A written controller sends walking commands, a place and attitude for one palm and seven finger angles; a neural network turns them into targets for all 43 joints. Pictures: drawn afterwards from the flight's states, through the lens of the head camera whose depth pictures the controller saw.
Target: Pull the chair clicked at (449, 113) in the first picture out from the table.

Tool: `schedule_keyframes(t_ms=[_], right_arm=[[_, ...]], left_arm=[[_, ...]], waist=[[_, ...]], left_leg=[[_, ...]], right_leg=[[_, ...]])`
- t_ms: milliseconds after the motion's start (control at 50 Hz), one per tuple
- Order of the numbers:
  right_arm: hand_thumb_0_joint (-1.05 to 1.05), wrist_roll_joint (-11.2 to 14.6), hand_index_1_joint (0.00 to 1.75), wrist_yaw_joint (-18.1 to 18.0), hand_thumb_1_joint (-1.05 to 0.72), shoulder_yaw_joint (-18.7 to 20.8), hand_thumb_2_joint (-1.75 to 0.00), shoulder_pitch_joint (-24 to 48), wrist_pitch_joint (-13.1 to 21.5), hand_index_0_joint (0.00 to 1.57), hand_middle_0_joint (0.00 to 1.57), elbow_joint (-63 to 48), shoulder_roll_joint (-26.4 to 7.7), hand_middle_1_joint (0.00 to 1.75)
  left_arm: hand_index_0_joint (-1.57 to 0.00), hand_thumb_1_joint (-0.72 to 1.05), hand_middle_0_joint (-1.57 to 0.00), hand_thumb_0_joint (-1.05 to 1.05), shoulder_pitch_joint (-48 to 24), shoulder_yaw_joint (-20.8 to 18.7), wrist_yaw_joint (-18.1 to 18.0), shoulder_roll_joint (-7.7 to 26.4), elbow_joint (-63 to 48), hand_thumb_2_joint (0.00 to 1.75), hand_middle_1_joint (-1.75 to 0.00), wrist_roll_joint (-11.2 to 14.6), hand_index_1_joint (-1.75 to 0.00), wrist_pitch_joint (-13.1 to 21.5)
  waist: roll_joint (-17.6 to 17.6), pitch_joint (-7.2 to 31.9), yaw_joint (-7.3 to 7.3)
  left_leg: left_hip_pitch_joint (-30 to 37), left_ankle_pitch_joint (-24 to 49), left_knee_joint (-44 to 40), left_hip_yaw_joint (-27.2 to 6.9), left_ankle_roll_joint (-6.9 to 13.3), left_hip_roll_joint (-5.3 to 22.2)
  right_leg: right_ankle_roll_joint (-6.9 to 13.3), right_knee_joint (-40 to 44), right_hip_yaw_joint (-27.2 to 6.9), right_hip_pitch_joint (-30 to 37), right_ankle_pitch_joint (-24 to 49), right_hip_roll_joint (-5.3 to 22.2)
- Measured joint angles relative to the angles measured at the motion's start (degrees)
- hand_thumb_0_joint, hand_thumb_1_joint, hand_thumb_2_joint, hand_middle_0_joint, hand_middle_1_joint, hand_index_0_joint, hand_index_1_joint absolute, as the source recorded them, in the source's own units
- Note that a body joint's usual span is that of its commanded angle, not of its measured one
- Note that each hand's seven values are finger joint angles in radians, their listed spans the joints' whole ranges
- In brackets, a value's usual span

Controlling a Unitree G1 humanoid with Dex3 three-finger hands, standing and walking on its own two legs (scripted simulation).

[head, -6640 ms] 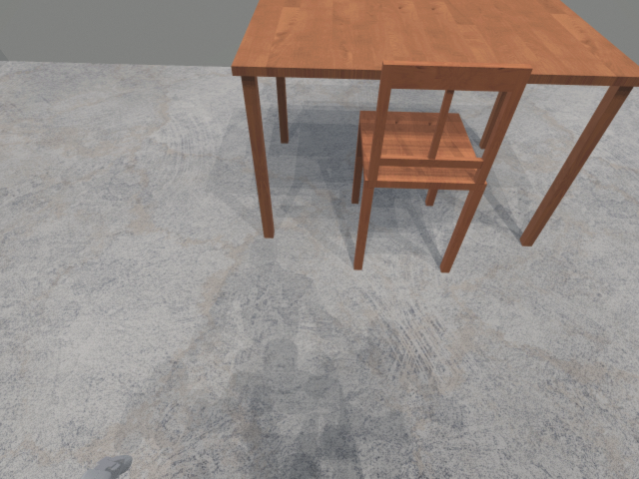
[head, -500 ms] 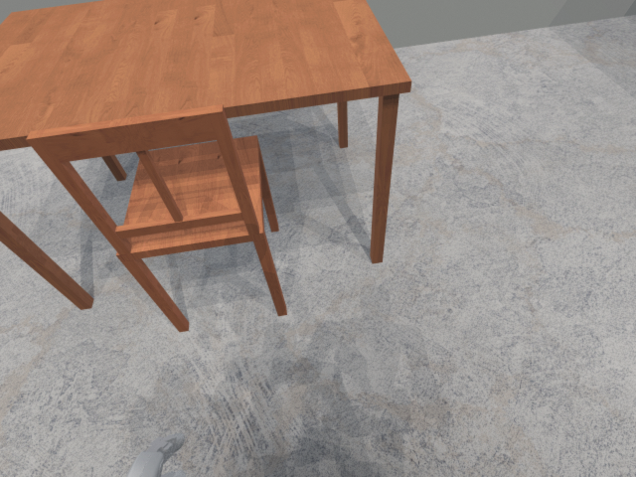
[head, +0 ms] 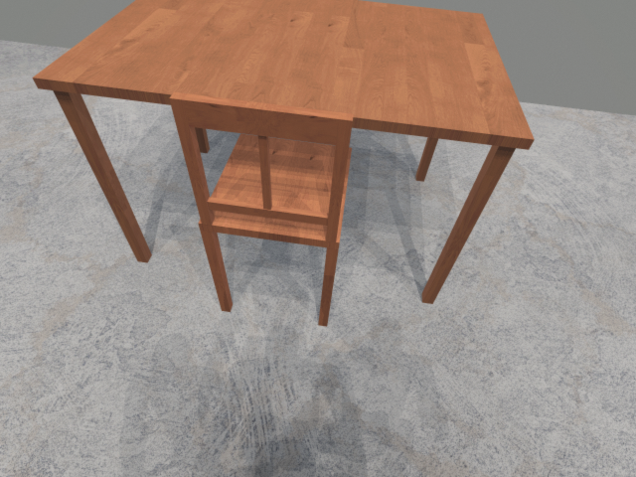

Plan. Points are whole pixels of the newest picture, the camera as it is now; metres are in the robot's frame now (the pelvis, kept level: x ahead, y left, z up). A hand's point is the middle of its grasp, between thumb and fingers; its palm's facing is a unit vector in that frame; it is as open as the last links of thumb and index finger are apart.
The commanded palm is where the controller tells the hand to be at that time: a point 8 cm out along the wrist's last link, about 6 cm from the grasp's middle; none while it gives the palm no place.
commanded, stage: take the last steps up to it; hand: left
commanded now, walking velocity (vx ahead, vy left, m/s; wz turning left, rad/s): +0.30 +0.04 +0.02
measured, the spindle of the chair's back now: (265, 173) +0.74 +0.21 -0.11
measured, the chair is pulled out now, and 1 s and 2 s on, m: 0.00 0.00 0.00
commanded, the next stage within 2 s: come to a stop and stand still in 0.60 s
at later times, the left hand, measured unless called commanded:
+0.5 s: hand (207, 390) +0.26 +0.21 -0.17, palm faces -0.03 -0.99 -0.15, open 7.4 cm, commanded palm none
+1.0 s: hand (202, 353) +0.33 +0.24 -0.18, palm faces +0.04 -0.98 -0.19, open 7.4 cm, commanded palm none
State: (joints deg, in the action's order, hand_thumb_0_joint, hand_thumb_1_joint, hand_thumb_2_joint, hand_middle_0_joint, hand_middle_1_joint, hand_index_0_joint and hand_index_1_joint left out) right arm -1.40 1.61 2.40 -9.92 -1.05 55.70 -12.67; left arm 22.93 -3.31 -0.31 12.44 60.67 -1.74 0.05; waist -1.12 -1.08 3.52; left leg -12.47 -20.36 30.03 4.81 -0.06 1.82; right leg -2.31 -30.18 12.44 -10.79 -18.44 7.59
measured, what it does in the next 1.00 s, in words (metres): walks ahead: right foot, then left foot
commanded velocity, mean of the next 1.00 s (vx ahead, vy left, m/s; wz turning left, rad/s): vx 0.07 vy -0.02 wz -0.03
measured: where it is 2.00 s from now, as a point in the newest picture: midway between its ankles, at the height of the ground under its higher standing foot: outside the picture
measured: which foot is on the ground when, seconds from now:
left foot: down 0.00-0.58, up 0.60-0.90, down 0.92-1.00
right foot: down 0.00-0.00, up 0.02-0.56, down 0.58-0.94, up 0.96-1.00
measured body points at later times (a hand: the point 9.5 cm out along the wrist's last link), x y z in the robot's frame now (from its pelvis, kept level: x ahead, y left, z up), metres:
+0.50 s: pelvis +0.16 +0.04 +0.00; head +0.18 +0.05 +0.44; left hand +0.26 +0.26 -0.15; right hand +0.02 -0.15 -0.15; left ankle -0.01 +0.10 -0.73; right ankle +0.27 -0.07 -0.70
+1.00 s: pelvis +0.30 +0.06 +0.00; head +0.33 +0.07 +0.44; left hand +0.33 +0.29 -0.17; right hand +0.37 -0.17 -0.15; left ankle +0.36 +0.18 -0.73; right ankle +0.27 -0.05 -0.71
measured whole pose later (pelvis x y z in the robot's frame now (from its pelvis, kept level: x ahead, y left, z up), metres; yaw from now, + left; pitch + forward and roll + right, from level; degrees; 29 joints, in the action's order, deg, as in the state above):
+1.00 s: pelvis +0.30 +0.06 +0.00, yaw -3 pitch -1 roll +0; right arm -1.1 -2.1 1.7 -9.6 -0.3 57.9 -8.6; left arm 14.2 -2.4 -2.4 9.5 59.7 -0.4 -1.7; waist -1.3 -4.7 1.5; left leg -19.4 -12.7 33.4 3.6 0.3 2.7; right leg -0.4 -44.2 2.0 -17.2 -27.5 0.4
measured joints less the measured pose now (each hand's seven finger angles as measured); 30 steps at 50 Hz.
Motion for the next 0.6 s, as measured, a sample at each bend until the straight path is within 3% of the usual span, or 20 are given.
schedule_keyframes(t_ms=[40,80,140,220,360,440,500,560,600], right_arm=[[0.00,-0.2,0.30,-0.6,-0.91,-0.3,-0.90,0.0,1.3,0.20,0.20,-0.2,1.1,0.29],[0.00,-0.2,0.30,-1.3,-0.91,-0.9,-0.90,-1.4,2.0,0.20,0.20,-0.3,2.0,0.29],[0.00,0.1,0.30,-2.4,-0.92,-1.2,-0.90,-4.5,2.8,0.20,0.20,0.8,3.0,0.29],[0.00,0.6,0.30,-2.8,-0.93,-1.7,-0.90,-8.7,3.6,0.20,0.20,3.7,3.5,0.29],[0.00,0.6,0.30,-3.5,-0.92,-2.1,-0.90,-15.4,4.1,0.20,0.20,8.1,5.4,0.29],[0.00,0.1,0.30,-3.9,-0.91,-2.3,-0.90,-18.3,4.5,0.20,0.20,9.7,6.3,0.29],[0.00,0.0,0.30,-4.0,-0.91,-2.5,-0.90,-19.7,4.3,0.20,0.20,10.9,6.5,0.29],[0.00,0.4,0.30,-3.8,-0.91,-2.3,-0.90,-21.0,3.6,0.20,0.20,12.2,6.9,0.29],[0.00,1.1,0.30,-3.4,-0.91,-1.9,-0.90,-20.6,3.0,0.20,0.20,12.6,7.0,0.29]], left_arm=[[-0.20,0.91,-0.20,0.01,0.3,-0.1,0.1,0.7,1.7,0.90,-0.30,0.1,-0.30,-1.4],[-0.20,0.91,-0.20,0.01,0.2,0.0,0.2,0.7,2.6,0.90,-0.30,-0.1,-0.30,-2.1],[-0.19,0.91,-0.20,0.01,-1.5,0.1,0.8,0.5,2.6,0.90,-0.30,-0.2,-0.30,-1.7],[-0.19,0.91,-0.19,0.01,-5.1,0.3,1.0,0.0,1.0,0.90,-0.30,0.0,-0.30,-0.6],[-0.19,0.91,-0.19,0.01,-10.7,0.3,1.0,-1.5,-0.8,0.90,-0.30,0.3,-0.30,-0.8],[-0.19,0.91,-0.19,0.01,-13.9,0.6,1.2,-2.4,-1.7,0.90,-0.30,0.5,-0.30,-0.8],[-0.19,0.91,-0.19,0.01,-16.2,1.0,1.1,-3.2,-2.9,0.90,-0.30,0.7,-0.30,-0.2],[-0.19,0.91,-0.19,0.01,-16.5,1.2,0.9,-3.5,-4.1,0.90,-0.30,0.5,-0.30,1.7],[-0.19,0.91,-0.20,0.01,-15.8,1.2,0.5,-3.7,-4.3,0.90,-0.30,0.6,-0.30,3.3]], waist=[[-1.2,-0.1,-0.11],[-1.1,0.4,-0.68],[-0.6,0.7,-1.88],[-0.7,0.1,-2.44],[-0.8,-0.6,-4.27],[0.0,-1.6,-6.26],[1.4,-2.8,-7.25],[1.7,-3.1,-6.72],[1.7,-2.9,-5.89]], left_leg=[[0.4,1.0,1.3,0.8,2.0,-1.1],[2.4,1.1,-0.4,1.2,3.2,-1.5],[6.6,2.9,-6.0,0.6,3.9,-2.4],[11.5,4.6,-12.3,0.0,4.8,-4.1],[17.6,2.6,-16.5,0.0,5.3,-5.8],[20.4,0.0,-16.9,-0.2,5.0,-5.9],[22.0,-3.2,-15.0,-0.3,4.3,-4.9],[20.5,-7.5,-4.7,0.6,3.2,-3.8],[12.0,-6.7,16.2,-0.4,2.4,-3.1]], right_leg=[[0.5,-10.1,-3.5,-3.7,-7.3,0.1],[1.3,-20.5,-6.1,-8.2,-8.6,-1.0],[1.4,-29.8,-7.5,-14.0,-3.1,-1.6],[0.5,-32.9,-9.1,-19.8,3.2,-1.5],[0.5,-29.9,-8.5,-24.4,7.6,-2.3],[2.0,-23.0,-7.3,-23.6,7.3,-3.2],[4.2,-14.8,-5.9,-20.6,5.1,-5.0],[6.6,-6.5,-4.7,-14.0,7.8,-7.3],[7.9,-7.0,-4.9,-12.2,7.9,-7.7]])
